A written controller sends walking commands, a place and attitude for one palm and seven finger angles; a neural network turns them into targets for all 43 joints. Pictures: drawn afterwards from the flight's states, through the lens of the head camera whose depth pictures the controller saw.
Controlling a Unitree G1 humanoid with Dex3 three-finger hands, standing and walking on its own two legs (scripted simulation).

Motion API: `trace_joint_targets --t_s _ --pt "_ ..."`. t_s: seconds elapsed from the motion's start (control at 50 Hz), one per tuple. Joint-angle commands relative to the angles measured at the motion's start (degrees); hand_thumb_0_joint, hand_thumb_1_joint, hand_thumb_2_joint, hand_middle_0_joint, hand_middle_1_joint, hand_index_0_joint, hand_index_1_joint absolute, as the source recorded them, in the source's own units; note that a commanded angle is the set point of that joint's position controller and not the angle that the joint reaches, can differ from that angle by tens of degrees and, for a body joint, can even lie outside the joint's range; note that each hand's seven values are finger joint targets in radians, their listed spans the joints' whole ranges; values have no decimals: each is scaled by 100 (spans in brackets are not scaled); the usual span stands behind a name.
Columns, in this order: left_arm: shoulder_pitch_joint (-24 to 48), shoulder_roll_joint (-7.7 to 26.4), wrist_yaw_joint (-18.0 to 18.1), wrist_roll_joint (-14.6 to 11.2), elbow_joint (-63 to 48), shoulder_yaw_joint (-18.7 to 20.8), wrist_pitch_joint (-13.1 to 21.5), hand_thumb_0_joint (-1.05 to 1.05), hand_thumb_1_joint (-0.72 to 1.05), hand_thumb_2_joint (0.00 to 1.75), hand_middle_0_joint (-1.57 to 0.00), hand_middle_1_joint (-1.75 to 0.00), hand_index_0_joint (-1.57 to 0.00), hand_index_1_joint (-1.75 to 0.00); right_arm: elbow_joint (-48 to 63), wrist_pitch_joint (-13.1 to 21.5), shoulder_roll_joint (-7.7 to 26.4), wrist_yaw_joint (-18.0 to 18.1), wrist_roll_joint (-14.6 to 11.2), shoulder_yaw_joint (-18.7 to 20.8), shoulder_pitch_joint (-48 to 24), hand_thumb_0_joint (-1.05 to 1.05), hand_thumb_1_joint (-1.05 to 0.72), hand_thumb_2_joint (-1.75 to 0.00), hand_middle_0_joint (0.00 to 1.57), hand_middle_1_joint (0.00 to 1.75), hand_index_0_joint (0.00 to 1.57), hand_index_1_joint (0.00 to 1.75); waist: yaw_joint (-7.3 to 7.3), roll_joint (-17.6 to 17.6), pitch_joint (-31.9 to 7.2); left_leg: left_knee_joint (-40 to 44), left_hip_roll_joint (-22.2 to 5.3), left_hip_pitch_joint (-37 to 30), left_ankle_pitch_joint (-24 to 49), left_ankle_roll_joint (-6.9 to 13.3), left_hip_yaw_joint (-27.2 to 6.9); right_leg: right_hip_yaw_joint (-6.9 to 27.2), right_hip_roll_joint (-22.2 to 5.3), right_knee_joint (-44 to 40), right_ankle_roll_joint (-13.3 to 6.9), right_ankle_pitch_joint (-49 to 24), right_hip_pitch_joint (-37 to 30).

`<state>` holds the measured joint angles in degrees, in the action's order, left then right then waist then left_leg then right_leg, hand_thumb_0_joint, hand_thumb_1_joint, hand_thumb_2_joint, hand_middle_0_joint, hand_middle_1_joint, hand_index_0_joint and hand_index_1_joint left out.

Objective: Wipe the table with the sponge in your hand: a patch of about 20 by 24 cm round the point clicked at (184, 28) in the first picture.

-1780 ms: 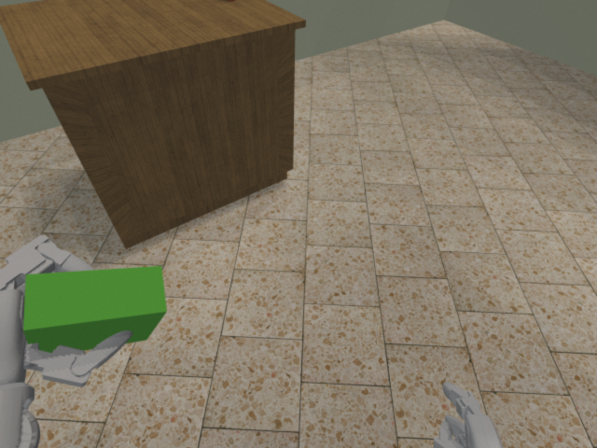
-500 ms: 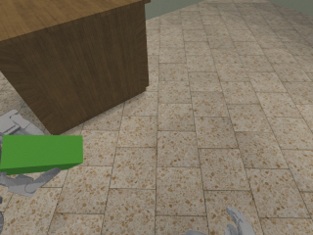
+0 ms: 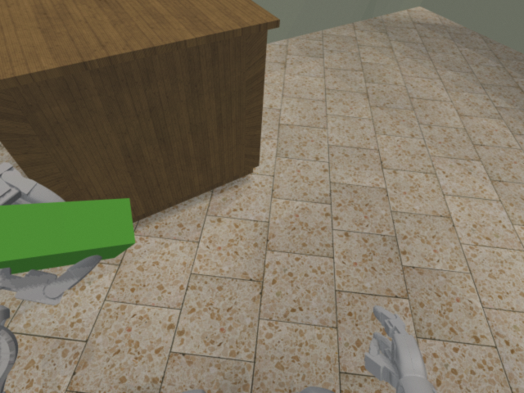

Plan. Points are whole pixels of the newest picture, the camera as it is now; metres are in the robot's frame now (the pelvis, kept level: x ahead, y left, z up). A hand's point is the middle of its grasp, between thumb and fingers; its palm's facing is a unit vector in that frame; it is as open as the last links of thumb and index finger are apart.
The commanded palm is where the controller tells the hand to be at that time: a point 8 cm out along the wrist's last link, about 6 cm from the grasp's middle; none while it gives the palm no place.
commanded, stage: walk to a spot facing it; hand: left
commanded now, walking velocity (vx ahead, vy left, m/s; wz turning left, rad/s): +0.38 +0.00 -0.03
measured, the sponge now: (84, 235) +0.25 +0.22 +0.17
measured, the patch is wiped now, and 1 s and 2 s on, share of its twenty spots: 0.00 0.00 0.00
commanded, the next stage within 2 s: turn to face it in 1.22 s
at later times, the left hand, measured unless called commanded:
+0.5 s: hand (157, 155) +0.36 +0.17 +0.19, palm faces +0.39 -0.78 -0.50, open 9.3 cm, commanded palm +0.29 +0.22 +0.19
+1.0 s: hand (165, 117) +0.44 +0.18 +0.19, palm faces +0.61 -0.63 -0.47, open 9.3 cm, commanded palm +0.37 +0.20 +0.19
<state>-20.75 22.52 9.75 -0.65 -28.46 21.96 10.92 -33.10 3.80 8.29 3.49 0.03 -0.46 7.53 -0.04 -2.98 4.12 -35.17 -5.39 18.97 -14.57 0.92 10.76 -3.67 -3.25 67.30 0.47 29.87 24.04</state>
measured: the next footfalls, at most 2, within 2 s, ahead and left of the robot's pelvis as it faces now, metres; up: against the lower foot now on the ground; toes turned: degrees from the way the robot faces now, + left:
right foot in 0.24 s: +0.18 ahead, -0.17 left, +0.00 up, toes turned -11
left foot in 0.60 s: +0.29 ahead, +0.07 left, +0.00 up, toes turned +16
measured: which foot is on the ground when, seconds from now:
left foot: down 0.00-0.24, up 0.26-0.58, down 0.60-0.94, up 0.96-1.00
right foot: up 0.00-0.22, down 0.24-0.62, up 0.64-0.92, down 0.94-1.00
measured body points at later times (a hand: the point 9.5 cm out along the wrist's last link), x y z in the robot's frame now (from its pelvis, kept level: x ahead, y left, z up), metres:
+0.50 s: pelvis +0.15 -0.07 +0.01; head +0.20 -0.08 +0.46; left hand +0.33 +0.21 +0.21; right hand +0.31 -0.33 -0.09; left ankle +0.19 +0.07 -0.68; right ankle +0.14 -0.16 -0.72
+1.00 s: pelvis +0.29 -0.11 +0.00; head +0.32 -0.13 +0.45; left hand +0.40 +0.21 +0.21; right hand +0.50 -0.25 -0.12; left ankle +0.24 +0.03 -0.68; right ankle +0.35 -0.21 -0.73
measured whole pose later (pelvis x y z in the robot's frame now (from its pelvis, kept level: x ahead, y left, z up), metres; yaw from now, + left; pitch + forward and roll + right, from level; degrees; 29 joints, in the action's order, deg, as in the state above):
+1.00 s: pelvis +0.29 -0.11 +0.00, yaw +15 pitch -1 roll +0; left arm -24.1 20.5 8.1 -0.2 -28.2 20.1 10.8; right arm -37.0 4.6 8.7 3.3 -0.1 -1.6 11.6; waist -1.9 3.4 3.5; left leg -55.6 -4.2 24.1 -27.1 -0.7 0.7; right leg -10.6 -6.1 38.1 -0.2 16.0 18.9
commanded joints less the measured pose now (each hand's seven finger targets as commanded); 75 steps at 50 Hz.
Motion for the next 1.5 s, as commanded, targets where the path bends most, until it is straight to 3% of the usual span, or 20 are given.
trace_joint_targets --t_s 0.0,0.18,0.2,0.24,0.4,0.54,0.56,0.6,0.62,0.74,0.86,0.9,0.92,0.94,1.04,1.22,1.26,1.28,1.4,1.48 --pt "-389 788 10 -94 -2130 593 531 0 10 130 -120 -160 -120 -160 720 412 903 -77 -24 345 -22 0 -90 -90 20 30 20 30 -53 1646 -1013 1831 -1607 -1370 395 996 -1647 77 -456 -177 116 -682 1370" --pt "-11 640 5 -51 -936 481 413 0 10 130 -120 -160 -120 -160 578 427 815 99 -32 307 62 0 -90 -90 20 30 20 30 -45 1251 -805 647 -997 -331 -426 392 -297 -1067 127 -3586 189 -1457 -1333" --pt "79 608 3 -28 -916 387 356 0 10 130 -120 -160 -120 -160 588 383 707 113 -61 281 96 0 -90 -90 20 30 20 30 -63 603 -932 -485 -626 51 -503 265 -53 -600 -105 -4032 9 -1293 -1845" --pt "125 1343 102 -25 -1040 949 333 0 10 130 -120 -160 -120 -160 716 372 656 82 -40 201 -258 0 -90 -90 20 30 20 30 -284 -1555 -1085 -3629 240 2322 -2065 -54 -480 3130 -2364 -5088 -1163 -2100 -2850" --pt "-444 1063 55 -52 -1779 953 587 0 10 130 -120 -160 -120 -160 617 105 815 -26 -48 338 -216 0 -90 -90 20 30 20 30 6 -310 -909 -2127 -375 1325 -682 -205 -762 223 -1880 -4825 -858 -3089 -1860" --pt "-492 816 251 -86 -1631 752 522 0 10 130 -120 -160 -120 -160 842 187 801 67 18 427 221 0 -90 -90 20 30 20 30 2 -141 -1168 593 385 -583 328 -76 338 -419 -1320 -3613 -495 -2904 -1721" --pt "-346 813 249 -81 -1663 696 560 0 10 130 -120 -160 -120 -160 849 202 876 107 -3 474 326 0 -90 -90 20 30 20 30 112 351 -1320 851 289 -1295 383 55 79 -606 -1149 -2652 -303 -3038 -1345" --pt "-62 689 206 -111 -1663 490 653 0 10 130 -120 -160 -120 -160 911 265 1038 54 -51 474 230 0 -90 -90 20 30 20 30 101 2387 -1313 1490 -1849 -2535 1986 1277 -3716 -460 20 -12 160 589 955" --pt "81 1029 129 -18 -1382 642 654 0 10 130 -120 -160 -120 -160 805 331 974 5 -23 381 185 0 -90 -90 20 30 20 30 126 1966 -1152 1718 -2126 -2127 1371 1528 -4213 198 -181 562 75 558 1340" --pt "-562 721 -14 -110 -2182 603 604 0 10 130 -120 -160 -120 -160 671 517 859 -95 -70 386 125 0 -90 -90 20 30 20 30 -53 1831 -1056 1721 -1114 -800 766 1019 -1880 -130 -378 -986 230 -646 570" --pt "-252 530 -46 -111 -1091 486 397 0 10 130 -120 -160 -120 -160 549 494 868 36 -64 324 106 0 -90 -90 20 30 20 30 -63 1448 -734 1204 -851 -6 -579 663 -1418 -795 112 -3284 392 -1004 -1112" --pt "38 629 -50 -18 -874 442 272 0 10 130 -120 -160 -120 -160 544 405 731 72 -95 284 151 0 -90 -90 20 30 20 30 -83 160 -771 -510 -199 768 -1372 280 -866 63 -522 -4553 97 -675 -1920" --pt "179 998 -11 3 -842 576 199 0 10 130 -120 -160 -120 -160 636 363 541 77 -84 218 -26 0 -90 -90 20 30 20 30 -164 -1729 -667 -2470 501 2069 -2158 -63 -341 2362 -2106 -5300 -537 -554 -2328" --pt "336 1184 50 -88 -827 753 164 0 10 130 -120 -160 -120 -160 610 428 773 84 -2 233 -235 0 -90 -90 20 30 20 30 -225 -1581 -682 -3633 320 2281 -1885 -125 -1041 3002 -2724 -5561 -874 -700 -2038" --pt "35 958 -8 -14 -1371 606 383 0 10 130 -120 -160 -120 -160 541 242 735 46 31 194 -411 0 -90 -90 20 30 20 30 -62 -624 -616 -3420 -26 1741 -1167 -428 -791 148 -2003 -4574 -646 -4781 -2047" --pt "-828 937 286 -222 -2202 854 262 0 10 130 -120 -160 -120 -160 1092 27 711 79 -1 382 85 0 -90 -90 20 30 20 30 114 -350 -1735 816 615 -693 242 -307 283 -882 -1667 -2475 -167 -5544 -2040" --pt "-755 1008 257 -326 -2477 867 446 0 10 130 -120 -160 -120 -160 1125 105 1060 68 -17 515 27 0 -90 -90 20 30 20 30 69 2132 -1794 1117 -1551 -2330 4726 905 -2735 -687 -383 -41 494 -135 433" --pt "-539 1181 153 -235 -2270 952 532 0 10 130 -120 -160 -120 -160 1019 229 1111 -55 -37 503 191 0 -90 -90 20 30 20 30 49 2108 -1612 1082 -2111 -2344 5754 1405 -3715 -30 -211 461 389 1216 1045" --pt "-1006 856 25 -234 -2454 772 420 0 10 130 -120 -160 -120 -160 807 391 1003 -232 -102 463 89 0 -90 -90 20 30 20 30 21 1790 -1530 1161 -1052 -1226 3350 734 -1311 -81 -89 -841 348 -636 357" --pt "-535 612 12 -209 -1776 410 320 0 10 130 -120 -160 -120 -160 722 526 947 -87 -53 272 151 0 -90 -90 20 30 20 30 61 1653 -1152 1597 -1136 -518 1765 561 -1109 -259 174 -2261 316 -755 -563"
